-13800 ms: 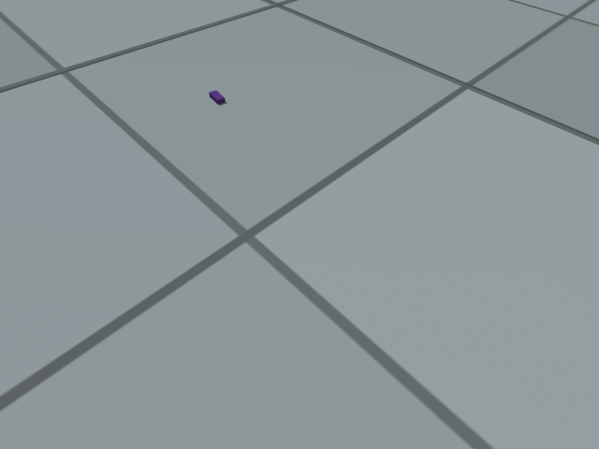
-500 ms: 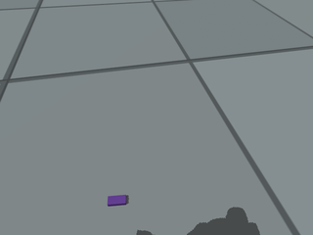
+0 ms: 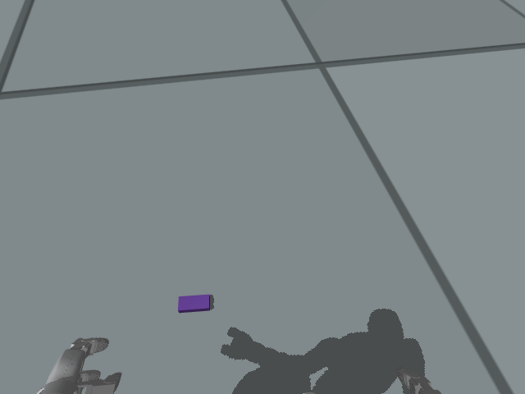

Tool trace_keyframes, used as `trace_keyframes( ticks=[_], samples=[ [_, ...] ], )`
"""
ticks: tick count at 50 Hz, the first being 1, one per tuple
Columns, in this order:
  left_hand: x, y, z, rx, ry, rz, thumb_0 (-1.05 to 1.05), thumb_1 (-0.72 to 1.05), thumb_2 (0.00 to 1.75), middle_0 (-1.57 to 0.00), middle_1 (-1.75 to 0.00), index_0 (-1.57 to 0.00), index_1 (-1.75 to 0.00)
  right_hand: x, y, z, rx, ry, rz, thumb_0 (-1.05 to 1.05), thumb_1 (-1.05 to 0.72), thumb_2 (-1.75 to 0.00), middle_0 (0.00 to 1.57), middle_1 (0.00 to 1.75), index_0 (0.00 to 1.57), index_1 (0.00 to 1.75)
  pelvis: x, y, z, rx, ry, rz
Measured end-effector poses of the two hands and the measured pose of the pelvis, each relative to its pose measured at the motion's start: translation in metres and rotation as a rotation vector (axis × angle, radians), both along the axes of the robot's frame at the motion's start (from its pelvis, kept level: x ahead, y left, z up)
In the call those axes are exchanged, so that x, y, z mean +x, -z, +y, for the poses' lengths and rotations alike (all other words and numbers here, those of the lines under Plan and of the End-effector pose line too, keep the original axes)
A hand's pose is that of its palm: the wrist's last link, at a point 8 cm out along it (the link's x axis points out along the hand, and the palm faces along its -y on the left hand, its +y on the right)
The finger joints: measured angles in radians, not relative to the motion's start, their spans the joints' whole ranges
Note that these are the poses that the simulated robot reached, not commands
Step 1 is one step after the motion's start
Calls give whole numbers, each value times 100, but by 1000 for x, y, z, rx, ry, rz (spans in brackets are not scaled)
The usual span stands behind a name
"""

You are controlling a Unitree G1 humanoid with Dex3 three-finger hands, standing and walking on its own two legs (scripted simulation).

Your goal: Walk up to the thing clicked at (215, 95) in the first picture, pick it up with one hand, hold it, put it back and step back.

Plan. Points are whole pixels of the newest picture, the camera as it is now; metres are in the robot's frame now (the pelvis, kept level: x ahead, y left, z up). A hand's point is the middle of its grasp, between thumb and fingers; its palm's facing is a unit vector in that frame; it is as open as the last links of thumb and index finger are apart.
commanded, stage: rise first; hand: left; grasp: from above
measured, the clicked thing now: (194, 303) +0.47 +0.21 -0.74
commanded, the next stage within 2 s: none
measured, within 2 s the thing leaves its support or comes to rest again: neither
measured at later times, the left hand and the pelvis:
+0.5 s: hand out of the picture +0.14 +0.26 -0.21, palm faces -0.18 -0.87 -0.47, open 14.0 cm; pelvis +0.00 +0.01 -0.07, yaw +0 degrees
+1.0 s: hand (139, 353) +0.25 +0.27 -0.40, palm faces -0.43 -0.44 -0.79, open 13.9 cm; pelvis -0.05 +0.00 -0.25, yaw +0 degrees
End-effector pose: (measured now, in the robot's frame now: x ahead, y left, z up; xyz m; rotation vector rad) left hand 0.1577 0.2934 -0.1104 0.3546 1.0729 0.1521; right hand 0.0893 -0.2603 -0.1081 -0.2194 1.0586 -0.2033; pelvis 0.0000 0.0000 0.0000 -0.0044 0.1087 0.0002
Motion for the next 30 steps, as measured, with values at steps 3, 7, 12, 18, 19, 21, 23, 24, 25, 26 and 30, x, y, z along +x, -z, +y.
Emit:
trace_keyframes(
  ticks=[3,7,12,18,19,21,23,24,25,26,30],
  samples=[
    [-1,2,2,24,13,22,1,16,93,-16,-81,-15,-81,4,2,8,17,1,-24,1,-90,-90,20,30,20,30,2,4,3,-2,0,17],
    [-8,13,4,44,24,59,1,-11,95,-14,-90,-13,-90,16,8,13,20,-19,-70,1,-88,-90,20,30,21,30,3,14,6,-6,-1,49],
    [-12,29,6,67,50,41,0,-33,96,-13,-95,-11,-97,34,19,14,0,-50,-127,1,-87,-90,20,30,21,30,2,33,8,-11,-5,97],
    [-17,44,5,100,92,34,0,-45,97,-14,-97,-11,-99,56,31,17,-16,-79,-188,1,-87,-90,20,30,20,30,2,54,10,-20,-8,142],
    [-18,46,5,105,98,36,0,-46,97,-14,-97,-11,-99,59,32,18,-17,-84,-197,1,-87,-90,20,30,20,30,2,56,10,-22,-8,149],
    [-20,49,5,115,105,38,0,-48,97,-14,-97,-11,-99,65,35,20,-17,-94,-216,1,-88,-90,20,30,20,30,2,61,10,-26,-10,162],
    [-21,52,5,123,111,42,0,-49,97,-14,-97,-11,-99,71,38,23,-15,-104,-233,1,-88,-90,20,30,20,30,2,66,11,-29,-12,174],
    [-22,53,5,126,115,43,0,-49,97,-14,-97,-11,-99,73,39,24,-14,-109,-240,1,-88,-90,20,30,20,30,1,69,11,-31,-13,181],
    [-22,55,5,131,120,45,0,-50,97,-14,-98,-11,-99,75,41,25,-14,-113,-247,1,-89,-90,20,30,20,30,1,71,11,-32,-14,188],
    [-23,57,5,136,127,48,0,-50,96,-14,-98,-12,-100,77,43,26,-13,-118,-254,1,-89,-90,20,30,20,30,1,74,11,-34,-16,195],
    [-18,72,7,171,179,60,0,-51,96,-14,-98,-12,-100,83,54,30,-14,-143,-276,1,-90,-90,20,30,20,30,-1,87,10,-37,-19,231]
  ],
)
